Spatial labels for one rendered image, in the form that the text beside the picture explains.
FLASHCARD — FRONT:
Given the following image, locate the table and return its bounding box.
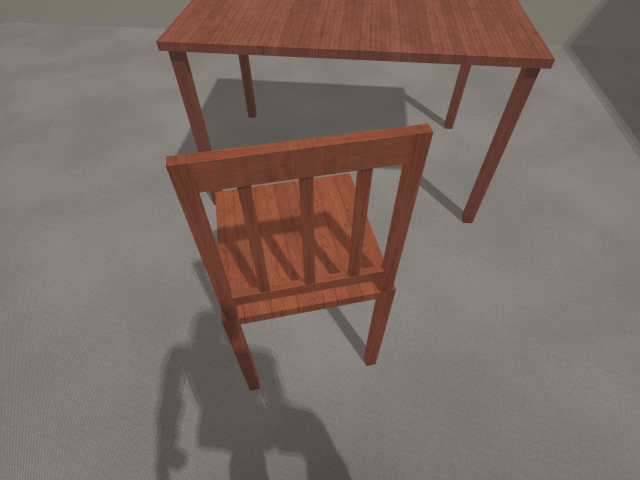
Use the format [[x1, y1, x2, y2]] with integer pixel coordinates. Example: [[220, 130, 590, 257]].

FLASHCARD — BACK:
[[156, 0, 555, 223]]

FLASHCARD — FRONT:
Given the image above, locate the chair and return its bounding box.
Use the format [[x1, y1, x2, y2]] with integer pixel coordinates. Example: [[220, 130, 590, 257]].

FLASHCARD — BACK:
[[166, 124, 433, 391]]

